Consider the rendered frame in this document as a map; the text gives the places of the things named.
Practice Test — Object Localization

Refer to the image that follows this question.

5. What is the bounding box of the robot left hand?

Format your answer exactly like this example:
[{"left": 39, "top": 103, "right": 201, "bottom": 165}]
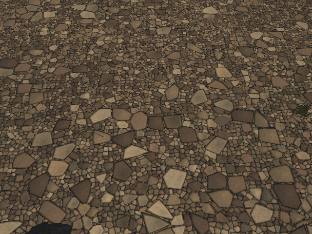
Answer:
[{"left": 24, "top": 221, "right": 72, "bottom": 234}]

